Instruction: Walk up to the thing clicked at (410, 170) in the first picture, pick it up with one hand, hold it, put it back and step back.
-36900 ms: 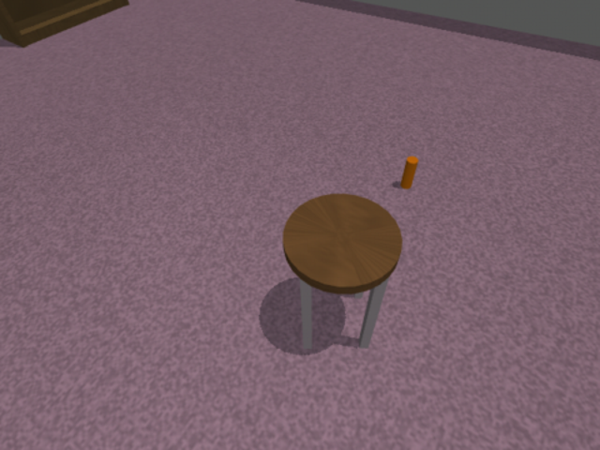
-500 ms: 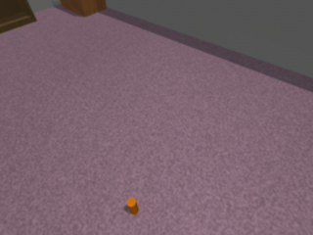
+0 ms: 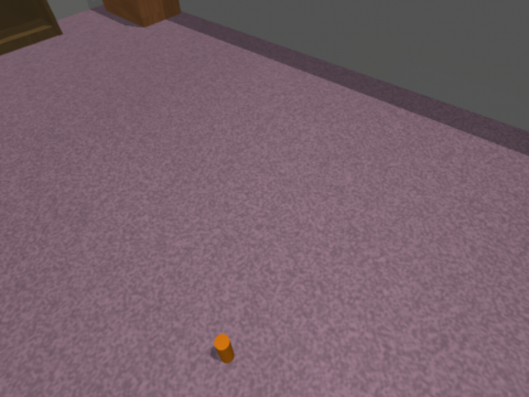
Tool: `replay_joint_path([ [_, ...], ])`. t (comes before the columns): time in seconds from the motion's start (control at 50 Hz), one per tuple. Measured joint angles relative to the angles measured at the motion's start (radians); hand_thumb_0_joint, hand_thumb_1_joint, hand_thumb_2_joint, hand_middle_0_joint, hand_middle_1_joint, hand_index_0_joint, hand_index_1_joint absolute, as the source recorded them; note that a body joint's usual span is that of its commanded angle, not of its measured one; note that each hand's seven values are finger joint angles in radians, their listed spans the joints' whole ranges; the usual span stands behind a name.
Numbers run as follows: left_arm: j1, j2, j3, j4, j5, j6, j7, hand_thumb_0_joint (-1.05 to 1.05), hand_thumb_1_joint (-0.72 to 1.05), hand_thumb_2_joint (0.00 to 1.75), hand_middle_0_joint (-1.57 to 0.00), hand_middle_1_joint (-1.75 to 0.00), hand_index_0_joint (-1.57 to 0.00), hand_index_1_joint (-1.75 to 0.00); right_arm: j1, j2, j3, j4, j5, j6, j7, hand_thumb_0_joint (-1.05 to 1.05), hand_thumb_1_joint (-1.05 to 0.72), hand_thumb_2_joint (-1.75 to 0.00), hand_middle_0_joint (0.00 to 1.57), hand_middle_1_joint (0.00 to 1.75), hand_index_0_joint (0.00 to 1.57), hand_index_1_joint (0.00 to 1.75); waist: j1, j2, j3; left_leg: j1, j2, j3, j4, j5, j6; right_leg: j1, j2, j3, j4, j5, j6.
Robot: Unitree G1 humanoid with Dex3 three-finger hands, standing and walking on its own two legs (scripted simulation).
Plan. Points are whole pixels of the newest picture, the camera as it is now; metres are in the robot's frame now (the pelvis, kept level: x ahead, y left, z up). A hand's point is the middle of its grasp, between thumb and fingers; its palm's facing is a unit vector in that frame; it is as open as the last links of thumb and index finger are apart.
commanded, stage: stand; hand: left
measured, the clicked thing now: (224, 349) +0.39 +0.17 -0.70
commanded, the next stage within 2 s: go down in 0.10 s
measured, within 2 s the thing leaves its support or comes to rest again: neither
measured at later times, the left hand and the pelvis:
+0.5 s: hand out of the picture +0.15 +0.26 -0.16, palm faces +0.03 -0.94 -0.34, open 12.5 cm; pelvis -0.01 +0.00 -0.02, yaw +2 degrees
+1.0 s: hand out of the picture +0.12 +0.27 -0.19, palm faces +0.04 -0.95 -0.32, open 17.2 cm; pelvis -0.01 +0.01 -0.07, yaw +3 degrees
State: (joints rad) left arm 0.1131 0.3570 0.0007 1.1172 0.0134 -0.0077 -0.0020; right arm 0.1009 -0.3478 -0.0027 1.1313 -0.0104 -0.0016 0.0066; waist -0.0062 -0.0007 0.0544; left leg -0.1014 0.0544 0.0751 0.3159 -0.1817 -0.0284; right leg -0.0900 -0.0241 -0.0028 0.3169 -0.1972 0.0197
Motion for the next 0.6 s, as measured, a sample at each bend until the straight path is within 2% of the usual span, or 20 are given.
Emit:
replay_joint_path([
  [0.22,0.003,-0.001,0.000,0.000,0.000,-0.001,0.000,0.00,0.91,0.90,-0.20,-0.30,-0.20,-0.30,0.001,-0.001,0.000,-0.002,0.000,0.001,-0.001,0.01,-0.91,-0.90,0.20,0.30,0.20,0.30,0.001,-0.001,0.000,-0.001,0.000,-0.001,0.002,-0.004,0.000,0.002,0.000,-0.001,-0.003,-0.002,0.000],
  [0.26,-0.002,-0.012,0.018,-0.049,-0.018,-0.004,0.010,0.01,0.89,0.88,-0.18,-0.28,-0.18,-0.27,0.041,0.003,0.002,-0.091,0.030,-0.006,-0.018,0.01,-0.92,-0.91,0.20,0.30,0.20,0.30,-0.005,0.001,-0.005,-0.053,-0.002,-0.015,0.043,-0.016,0.004,-0.043,-0.003,-0.013,0.033,-0.016,0.000],
  [0.3,-0.060,-0.028,0.052,-0.049,-0.012,-0.020,0.013,0.01,0.84,0.83,-0.15,-0.24,-0.15,-0.24,0.072,0.015,-0.001,-0.170,0.049,-0.025,-0.033,0.01,-0.93,-0.91,0.20,0.30,0.20,0.30,-0.003,0.002,0.003,-0.112,-0.004,-0.029,0.088,-0.027,0.005,-0.094,-0.007,-0.025,0.076,-0.031,-0.001],
  [0.36,-0.149,-0.028,0.110,-0.029,0.028,-0.018,-0.010,0.01,0.72,0.71,-0.11,-0.18,-0.11,-0.18,0.090,0.049,-0.012,-0.250,0.045,-0.035,-0.037,0.01,-0.95,-0.91,0.20,0.30,0.20,0.30,-0.007,-0.005,0.001,-0.207,-0.002,-0.039,0.159,-0.046,0.004,-0.186,-0.006,-0.032,0.148,-0.054,-0.004],
  [0.44,-0.161,-0.017,0.160,-0.092,0.072,0.005,-0.030,0.01,0.49,0.50,-0.07,-0.13,-0.07,-0.13,0.120,0.093,-0.022,-0.322,0.036,-0.041,-0.036,0.01,-0.93,-0.91,0.20,0.30,0.20,0.30,-0.016,-0.014,-0.021,-0.283,0.002,-0.038,0.226,-0.074,0.003,-0.264,-0.005,-0.027,0.216,-0.081,-0.005],
  [0.5,-0.132,-0.017,0.171,-0.149,0.083,0.051,-0.035,0.00,0.32,0.37,-0.07,-0.10,-0.06,-0.10,0.143,0.110,-0.023,-0.360,0.037,-0.041,-0.035,0.01,-0.91,-0.90,0.20,0.30,0.20,0.30,-0.026,-0.010,-0.041,-0.308,0.001,-0.039,0.254,-0.091,0.005,-0.287,-0.007,-0.027,0.240,-0.096,-0.003],
  [0.6,-0.077,-0.017,0.180,-0.234,0.077,0.114,-0.043,0.00,0.02,0.22,-0.07,-0.08,-0.07,-0.08,0.160,0.112,-0.020,-0.412,0.036,-0.052,-0.033,0.01,-0.88,-0.89,0.20,0.30,0.20,0.30,-0.031,0.000,-0.069,-0.368,0.001,-0.042,0.333,-0.133,0.009,-0.342,-0.010,-0.027,0.310,-0.133,0.002],
])
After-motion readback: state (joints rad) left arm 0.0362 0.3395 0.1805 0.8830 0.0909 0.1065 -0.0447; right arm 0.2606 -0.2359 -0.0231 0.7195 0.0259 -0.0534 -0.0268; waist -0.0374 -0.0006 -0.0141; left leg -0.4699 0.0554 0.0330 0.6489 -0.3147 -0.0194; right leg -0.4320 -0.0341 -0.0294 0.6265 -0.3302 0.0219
